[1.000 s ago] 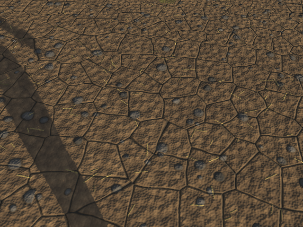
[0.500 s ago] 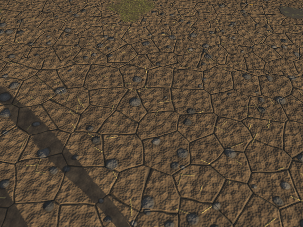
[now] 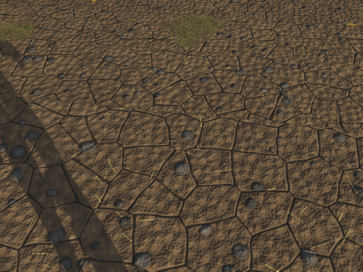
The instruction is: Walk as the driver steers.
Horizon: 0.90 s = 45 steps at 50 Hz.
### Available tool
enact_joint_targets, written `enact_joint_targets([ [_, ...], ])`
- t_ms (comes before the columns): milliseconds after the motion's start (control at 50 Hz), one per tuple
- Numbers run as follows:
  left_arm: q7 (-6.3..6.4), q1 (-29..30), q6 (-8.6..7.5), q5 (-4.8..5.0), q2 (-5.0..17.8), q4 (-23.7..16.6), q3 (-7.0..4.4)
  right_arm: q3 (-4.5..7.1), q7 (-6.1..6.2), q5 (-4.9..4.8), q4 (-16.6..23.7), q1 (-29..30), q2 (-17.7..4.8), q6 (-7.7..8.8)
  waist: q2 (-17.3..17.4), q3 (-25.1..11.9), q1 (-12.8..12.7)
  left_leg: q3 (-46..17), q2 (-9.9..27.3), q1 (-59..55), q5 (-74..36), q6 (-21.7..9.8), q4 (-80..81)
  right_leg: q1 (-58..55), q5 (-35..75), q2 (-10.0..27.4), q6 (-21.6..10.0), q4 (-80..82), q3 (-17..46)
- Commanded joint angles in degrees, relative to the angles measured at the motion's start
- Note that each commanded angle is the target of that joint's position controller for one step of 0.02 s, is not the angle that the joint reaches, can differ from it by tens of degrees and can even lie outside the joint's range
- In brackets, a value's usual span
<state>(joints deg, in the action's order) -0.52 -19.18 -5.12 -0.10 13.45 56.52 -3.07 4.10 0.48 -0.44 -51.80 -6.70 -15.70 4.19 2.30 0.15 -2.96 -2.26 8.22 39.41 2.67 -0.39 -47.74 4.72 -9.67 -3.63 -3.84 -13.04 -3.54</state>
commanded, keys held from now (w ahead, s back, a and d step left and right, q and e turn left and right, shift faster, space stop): w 0.18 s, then no key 0.56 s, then w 0.26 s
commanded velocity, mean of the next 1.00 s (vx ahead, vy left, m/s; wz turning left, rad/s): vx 0.26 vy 0.00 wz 0.00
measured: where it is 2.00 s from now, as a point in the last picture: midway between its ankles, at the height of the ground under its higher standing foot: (201, 193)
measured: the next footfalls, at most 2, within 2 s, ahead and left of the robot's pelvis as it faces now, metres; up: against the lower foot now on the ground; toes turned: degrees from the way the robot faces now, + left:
left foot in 0.22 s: +0.32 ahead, +0.16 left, +0.00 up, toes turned +3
right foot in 0.64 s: +0.37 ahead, -0.08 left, +0.00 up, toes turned -2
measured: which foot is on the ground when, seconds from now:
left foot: up 0.00-0.20, down 0.22-1.00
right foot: down 0.00-0.24, up 0.26-0.62, down 0.64-1.00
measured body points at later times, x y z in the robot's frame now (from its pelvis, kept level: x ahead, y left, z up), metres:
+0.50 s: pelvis +0.23 +0.08 -0.01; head +0.27 +0.09 +0.44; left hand +0.34 +0.34 -0.15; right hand +0.32 -0.18 -0.14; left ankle +0.28 +0.15 -0.75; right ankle +0.28 -0.09 -0.70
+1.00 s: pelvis +0.34 +0.04 -0.02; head +0.35 +0.02 +0.43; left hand +0.41 +0.30 -0.16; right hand +0.36 -0.23 -0.17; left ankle +0.28 +0.15 -0.75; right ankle +0.32 -0.08 -0.74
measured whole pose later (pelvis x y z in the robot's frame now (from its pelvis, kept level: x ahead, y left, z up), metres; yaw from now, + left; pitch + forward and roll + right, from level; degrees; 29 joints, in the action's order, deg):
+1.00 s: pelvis +0.34 +0.04 -0.02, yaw +0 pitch +1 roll +1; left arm 0.0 -12.5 -4.7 1.2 12.7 59.7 -3.5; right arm 3.5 0.7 -1.5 -59.9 -17.4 -14.7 3.6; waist 1.1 -0.4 0.3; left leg 3.0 0.7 10.0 23.7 -0.8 -32.9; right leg 17.8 -20.6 1.3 -4.3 -39.8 -1.9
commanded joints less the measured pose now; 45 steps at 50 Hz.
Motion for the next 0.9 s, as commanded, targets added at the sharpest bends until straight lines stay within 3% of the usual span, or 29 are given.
enact_joint_targets([
  [20, 0.8, 0.7, -0.67, 0.52, 9.3, -2.7, -1.68, -0.11, -0.53, -0.12, 3.6, 4.3, -1.4, 0.64, -5.5, 2.9, 0.5, 1.8, -1.4, -2.4, -8.5, 0.4, 9.3, 3.4, 11.1, 13.9, -7.6, 7.2, 6.6],
  [100, 0.94, -3.5, 0.2, 1.03, 9.8, -0.5, -1.97, -0.64, -1.69, -0.67, 6.0, 10.5, -1.7, 0.97, -5.4, 4.8, -1.4, 2.1, -2.7, -1.2, -7.1, -0.4, 15.7, -3.7, 10.8, 16.6, -7.4, 5.0, 6.7],
  [140, 1.16, -3.9, 0.82, 1.21, 10.3, 0.1, -2.32, -0.57, -2.38, -0.76, 7.0, 11.4, -2.5, 1.33, -5.8, 4.8, -0.7, 1.7, -3.1, -1.1, -3.3, -1.8, 17.7, -7.7, 13.6, 18.6, -6.7, 2.5, 7.3],
  [180, 1.36, -2.6, 1.38, 1.27, 11.2, 0.0, -2.7, 0.07, -2.72, -0.81, 6.6, 8.2, -4.3, 1.63, -7.0, 2.7, 1.7, 2.9, -4.8, -6.9, 0.9, -3.3, 18.9, -9.6, 22.6, 19.2, -5.5, -1.8, 7.2],
  [200, 1.45, -0.8, 1.78, 1.21, 11.2, -0.3, -2.66, 0.95, -2.61, -0.34, 5.2, 2.9, -5.8, 1.76, -7.3, -0.3, 5.0, 4.6, -6.9, -14.8, 0.5, -4.5, 20.5, -9.2, 33.9, 17.3, -4.1, -8.7, 5.6],
  [220, 1.56, -0.8, 2.11, 0.86, 9.8, -0.7, -2.12, 2.32, -2.29, 0.35, 2.4, -5.9, -8.7, 1.85, -6.1, -6.2, 8.6, 4.8, -7.2, -27.7, -5.1, -6.1, 20.6, -5.7, 37.5, 13.6, -2.0, -20.1, 3.3],
  [240, 1.77, -1.9, 2.04, -0.51, 7.7, -2.4, -1.12, 3.23, -1.8, 1.71, 0.7, -14.9, -13.2, 1.89, 1.9, -15.3, 10.2, -7.7, 4.4, -45.3, -20.8, -9.6, 17.6, 6.6, 18.4, 9.0, 0.8, -38.5, 0.8],
  [260, 1.2, -10.6, 1.04, -0.27, 0.3, -1.0, 0.9, 3.27, -2.19, 1.75, -0.2, -15.1, -15.0, 1.49, 17.0, -22.9, 5.6, -30.5, 16.5, -61.0, -26.5, -19.9, 22.5, 25.7, -25.7, -1.6, 4.2, -56.9, 4.2],
  [280, 1.03, -8.2, 0.14, 0.79, 6.9, 0.2, -0.54, 1.85, -2.39, 0.65, 0.6, -14.7, -9.7, 1.33, 8.5, -22.7, 7.9, -29.1, 14.3, -58.3, -26.9, -18.2, 23.7, 28.2, -27.9, 0.7, 3.8, -62.8, 12.5],
  [300, 1.04, -3.1, -0.23, 2.06, 8.6, -1.2, -1.17, 1.08, -2.15, 0.42, 1.4, -9.8, -7.6, 1.39, 6.2, -14.6, 7.0, -19.4, 12.4, -51.1, -31.4, -16.0, 23.6, 31.6, -24.7, 3.0, 3.5, -63.0, 11.0],
  [320, 1.48, -0.2, -0.05, 1.84, 8.1, -1.6, -1.1, 0.54, -2.09, 0.63, 2.1, -5.4, -6.4, 1.45, 1.0, -10.4, 5.1, -13.7, 9.9, -43.5, -33.7, -14.4, 24.9, 30.5, -20.6, 6.1, 3.9, -59.9, 8.7],
  [340, 1.96, 1.5, 0.56, 1.22, 7.9, -1.8, -1.53, 0.14, -2.03, 0.68, 2.2, -2.7, -4.9, 1.46, -0.2, -7.1, 3.8, -10.3, 8.1, -36.9, -33.1, -13.7, 27.1, 28.6, -17.8, 7.8, 4.3, -56.3, 7.6],
  [380, 2.2, -0.5, 2.31, 0.78, 5.4, -1.3, -1.42, -0.71, -2.06, 1.96, 1.3, -1.0, -2.6, 1.56, 1.7, -6.8, 0.9, -6.4, 6.1, -28.7, -34.0, -13.2, 29.9, 20.3, -14.1, 9.4, 4.5, -51.0, 7.8],
  [420, 2.56, -0.5, 3.32, 0.47, 3.6, -1.5, -1.11, -0.72, -1.76, 2.34, 0.5, 0.1, -3.6, 1.73, 2.7, -6.5, -0.5, -2.9, 5.0, -25.4, -36.2, -13.9, 31.2, 17.3, -11.4, 9.4, 5.3, -43.6, 7.0],
  [480, 2.9, 3.2, 4.23, 0.04, 3.9, -2.3, -0.83, -0.41, -0.82, 1.92, -0.2, 1.1, -5.6, 0.91, 3.3, -7.6, -0.1, -0.1, 3.7, -24.4, -32.1, -13.0, 31.9, 13.5, -5.0, 8.9, 5.7, -32.3, 5.8],
  [560, 2.91, 7.3, 5.47, 0.18, 5.3, -2.7, -1.27, -0.73, -0.28, 1.55, -1.9, -0.3, -5.5, -0.63, 2.9, -5.3, 1.5, -2.0, 3.8, -23.7, -10.8, -12.0, 33.7, 10.9, -1.8, 8.5, 5.4, -24.8, 5.5],
  [600, 2.87, 7.8, 5.38, -0.31, 5.0, -2.3, -1.32, -1.18, -0.15, 0.84, -2.3, 0.4, -4.4, -1.23, 2.1, -3.3, 0.6, -2.4, 2.3, -22.3, 0.8, -10.1, 32.4, 7.2, 1.4, 7.8, 4.4, -16.8, 4.5],
  [620, 2.85, 8.2, 5.26, -0.94, 5.5, -2.2, -1.34, -1.52, -0.18, 0.54, -3.0, -1.3, -3.4, -1.39, 0.8, -2.2, 0.6, -2.3, 0.5, -21.9, 6.0, -7.8, 31.5, 5.1, 6.0, 8.2, 3.7, -11.8, 5.1],
  [640, 2.97, 8.1, 5.1, -1.23, 7.3, -2.2, -1.6, -1.81, -0.19, 1.02, -3.5, -3.2, -2.5, -1.41, -1.6, -1.9, 1.7, -1.7, -1.7, -21.1, 10.6, -5.4, 29.5, 2.8, 12.7, 10.8, 2.9, -10.6, 7.7],
  [660, 3.18, 9.2, 5.1, -0.62, 10.5, -2.5, -2.1, -1.52, -0.26, 1.58, -4.1, -6.9, -2.7, -1.31, -6.8, -1.6, 5.1, 0.6, -5.6, -19.2, 15.0, -3.5, 27.9, 1.5, 17.0, 12.9, 1.5, -12.2, 9.1],
  [680, 2.9, 10.2, 5.13, 0.17, 9.3, -1.5, -2.1, -1.73, 0.03, 1.46, -4.4, -8.0, -1.6, -1.68, -10.5, -1.6, 6.0, 3.0, -7.6, -22.3, 14.0, -2.4, 28.3, 5.5, 7.7, 11.7, 0.7, -11.7, 8.8],
  [700, 2.51, 10.7, 4.94, 0.29, 6.7, -1.3, -1.72, -1.62, 0.36, 1.37, -4.1, -5.2, -2.6, -2.17, -8.6, -0.3, 4.2, 3.8, -7.6, -25.0, 12.3, -1.7, 27.1, 8.9, 3.3, 10.1, 1.5, -10.5, 8.3],
  [720, 2.36, 11.2, 4.65, -0.17, 5.8, -1.1, -1.38, -1.53, 0.69, 1.1, -3.8, -3.8, -2.8, -2.64, -7.6, -0.3, 4.0, 3.7, -7.2, -26.0, 10.3, -1.8, 26.3, 9.6, 4.1, 9.6, 2.3, -10.2, 7.8],
  [760, 2.25, 10.4, 4.08, -0.24, 6.0, 0.0, -1.44, -1.38, 0.96, 1.09, -4.4, -4.5, -3.1, -3.32, -6.9, -2.0, 3.8, 4.0, -7.3, -26.9, 11.0, -2.4, 25.5, 7.9, 3.5, 8.4, 2.6, -11.0, 6.6],
  [800, 2.46, 8.9, 4.03, 0.67, 6.8, 1.1, -1.83, -0.89, 0.87, 0.33, -4.6, -4.4, -3.9, -3.54, -5.5, -1.1, 3.5, 4.0, -7.6, -25.2, 22.4, -3.9, 24.4, 9.1, -10.3, 7.0, 1.0, -12.7, 5.5],
  [840, 2.6, 8.9, 3.43, 1.09, 6.3, 0.9, -1.74, -0.54, 0.82, -0.43, -4.4, -4.5, -4.2, -3.03, -3.3, 3.1, 3.5, 1.1, -5.6, -22.7, 31.7, -5.9, 25.3, 13.6, -20.7, 6.7, -0.5, -13.7, 6.0],
  [900, 1.96, 11.1, 0.83, 1.35, 4.6, -0.3, -1.32, 0.27, 0.59, -1.02, -5.7, -9.6, -6.0, -0.99, 1.7, 5.6, 5.1, -9.1, 1.2, -28.9, 33.0, -10.1, 28.6, 23.0, -16.7, 5.5, -0.8, -21.1, 3.8],
])
Velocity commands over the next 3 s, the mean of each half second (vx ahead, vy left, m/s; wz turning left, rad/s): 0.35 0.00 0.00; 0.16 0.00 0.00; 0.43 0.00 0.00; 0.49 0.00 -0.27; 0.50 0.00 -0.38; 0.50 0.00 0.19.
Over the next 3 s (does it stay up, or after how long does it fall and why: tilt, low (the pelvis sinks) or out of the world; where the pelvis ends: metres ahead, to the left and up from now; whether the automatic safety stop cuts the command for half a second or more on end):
stays up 1.48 -0.06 -0.17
